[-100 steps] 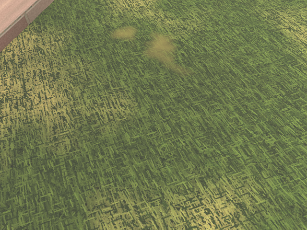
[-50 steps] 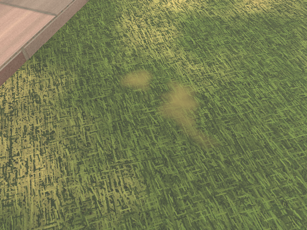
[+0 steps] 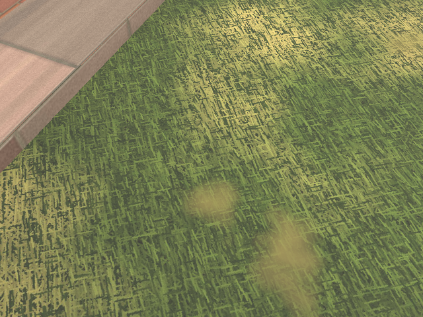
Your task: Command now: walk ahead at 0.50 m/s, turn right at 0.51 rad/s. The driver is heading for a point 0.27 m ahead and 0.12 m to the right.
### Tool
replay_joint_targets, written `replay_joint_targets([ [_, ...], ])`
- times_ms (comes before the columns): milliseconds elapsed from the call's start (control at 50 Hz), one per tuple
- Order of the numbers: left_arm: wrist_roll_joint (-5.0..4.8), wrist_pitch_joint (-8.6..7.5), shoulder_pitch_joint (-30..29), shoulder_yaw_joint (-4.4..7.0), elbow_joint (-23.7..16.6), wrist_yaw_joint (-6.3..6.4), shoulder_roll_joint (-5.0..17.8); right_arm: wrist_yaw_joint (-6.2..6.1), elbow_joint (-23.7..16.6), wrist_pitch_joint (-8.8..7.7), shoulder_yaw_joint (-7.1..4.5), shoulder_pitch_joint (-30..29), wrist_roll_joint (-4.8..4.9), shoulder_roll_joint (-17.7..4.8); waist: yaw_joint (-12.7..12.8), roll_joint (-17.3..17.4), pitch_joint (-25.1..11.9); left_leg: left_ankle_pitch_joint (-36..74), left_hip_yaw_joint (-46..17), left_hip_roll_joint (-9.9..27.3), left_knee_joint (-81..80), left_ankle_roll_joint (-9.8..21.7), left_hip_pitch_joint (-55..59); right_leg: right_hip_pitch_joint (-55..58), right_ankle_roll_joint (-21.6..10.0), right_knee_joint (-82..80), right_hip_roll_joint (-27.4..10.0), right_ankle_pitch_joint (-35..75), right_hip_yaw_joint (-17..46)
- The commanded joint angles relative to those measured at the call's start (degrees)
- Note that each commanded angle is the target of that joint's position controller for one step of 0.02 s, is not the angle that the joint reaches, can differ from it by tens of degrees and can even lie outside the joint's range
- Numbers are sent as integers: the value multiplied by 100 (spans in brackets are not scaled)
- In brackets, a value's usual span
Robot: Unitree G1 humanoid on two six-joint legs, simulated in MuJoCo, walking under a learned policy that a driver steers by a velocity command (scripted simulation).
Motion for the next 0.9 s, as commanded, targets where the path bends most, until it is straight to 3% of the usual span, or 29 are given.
replay_joint_targets([
  [20,15,-62,1474,262,-56,90,923,185,-909,-551,-51,-646,255,-731,697,-307,-1375,174,-1152,35,2241,211,-3924,4313,-1445,-1902,-1921,-530,3776],
  [40,6,-85,1071,208,-135,79,766,150,-879,-582,-67,-716,138,-702,395,184,-846,509,-1078,270,1628,207,-3661,3351,-1260,-1985,-1665,15,3175],
  [60,33,-100,779,148,-229,100,588,111,-845,-535,-128,-672,2,-784,185,157,-632,723,-1053,430,1175,139,-3246,2685,-1178,-2092,-1479,561,2758],
  [100,72,-94,581,135,-370,158,618,92,-842,-384,-150,-457,-71,-729,-60,-35,-516,896,-999,521,728,-48,-2773,1956,-1186,-2307,-1274,1089,2432],
  [160,120,-84,597,181,-375,280,865,36,-924,-247,-81,-622,-113,-517,-91,-135,-322,1518,-647,394,-362,-359,-2507,1234,-1005,-2186,-1005,3214,1483],
  [200,76,-9,753,185,-317,337,858,55,-982,-256,-2,-929,-132,-328,97,-288,-470,2527,-494,170,-1379,-376,-2081,1114,-669,-1951,-642,3471,975],
  [240,49,70,1054,165,-216,378,821,117,-1049,-291,17,-1216,-71,-324,339,-402,-670,3441,-485,-20,-2082,-344,-1850,1371,-507,-1830,-642,3055,1012],
  [280,63,117,1136,131,-149,393,755,179,-1106,-303,2,-1375,-53,-409,414,-485,-693,3624,-599,-66,-2476,-249,-1819,1669,-445,-1656,-814,2589,1249],
  [320,98,139,1094,102,-112,405,690,225,-1102,-335,-60,-1310,-114,-586,336,-527,-718,3377,-736,-50,-2724,-67,-1808,2045,-380,-1284,-1045,2437,1564],
  [360,107,152,867,68,-111,413,605,236,-948,-394,-115,-847,-188,-682,11,-488,-781,3537,-693,-65,-3178,172,-1339,2197,-204,-652,-999,2494,1663],
  [380,149,140,923,36,-144,408,500,208,-890,-434,-153,-590,-264,-857,-60,-232,-1000,5087,-864,206,-3260,327,-627,2036,23,-59,-644,2244,1534],
  [400,232,95,1386,-35,-165,395,313,185,-946,-443,-161,-366,-386,-1112,83,545,-1617,7268,-1699,1107,-2767,859,770,1237,311,1041,-180,595,1349],
  [420,127,95,2119,-106,24,376,192,190,-814,-348,-85,-99,-350,-779,112,1645,-2398,7761,-2925,2129,-2774,1855,1722,468,681,2383,138,-2587,1198],
  [440,82,168,1969,-35,74,350,629,234,-775,-265,10,-50,-142,-470,-2,1218,-2388,6361,-3339,2104,-3013,1908,1526,210,809,2785,-31,-3202,1370],
  [460,46,289,1524,21,17,368,757,248,-775,-186,27,-281,-65,-473,-40,780,-1880,4940,-3155,1888,-3197,1690,1081,-49,918,3046,-197,-2971,1334],
  [480,44,423,1247,28,0,410,706,245,-803,-107,49,-584,-79,-479,9,528,-1485,3756,-2977,1709,-3463,1511,498,-121,984,2972,-337,-2689,1180],
  [500,73,546,1080,41,-23,445,664,237,-853,-40,86,-945,-101,-432,98,492,-1087,2829,-2727,1531,-3736,1348,-161,2,1013,2576,-489,-2492,1085],
  [520,74,627,1073,20,-15,467,544,223,-871,30,77,-1208,-147,-485,219,713,-843,2173,-2390,1263,-3974,1150,-734,367,1018,1937,-569,-2308,956],
  [560,114,639,1210,-43,142,504,302,180,-830,117,42,-1336,-189,-532,241,1014,-773,1913,-1834,880,-4123,1021,-1231,1105,1011,968,-459,-1899,636],
  [600,138,592,1359,-37,312,497,274,130,-729,144,40,-1239,-135,-524,272,935,-986,1605,-1671,840,-4062,1020,-1192,1627,914,169,-421,-988,519],
  [640,207,569,1386,-39,422,462,247,103,-637,165,73,-1188,-53,-440,325,795,-937,652,-1525,711,-4038,800,-1418,2132,731,-649,-362,-195,390],
  [660,297,557,1229,-40,350,460,339,109,-557,155,116,-1066,-65,-327,271,613,-796,98,-1457,600,-4013,536,-1610,2206,598,-839,-583,-28,640],
  [680,306,542,1070,-15,244,482,562,127,-535,145,118,-1038,-113,-338,139,319,-543,-162,-1264,382,-3827,311,-1641,1887,433,-1078,-910,-443,984],
  [700,243,508,981,31,359,475,704,122,-557,148,92,-1010,-116,-323,-58,-309,-293,277,-875,65,-3631,157,-1199,1046,296,-1146,-822,-1544,1009],
  [740,249,363,797,-57,382,468,367,87,-488,142,95,-1061,-114,-290,-61,-421,-224,1068,-822,58,-3222,171,-594,590,432,-1409,-774,-1658,984],
  [800,198,195,885,-59,484,459,370,53,-301,158,85,-896,-93,-280,-39,-269,-331,1929,-807,67,-3029,296,-500,901,579,-1217,-708,-709,890],
  [900,156,192,1101,-75,688,473,359,67,-80,191,66,-923,-48,-286,53,-51,-488,2836,-774,73,-2862,298,-335,1221,570,-1013,-637,84,788],
])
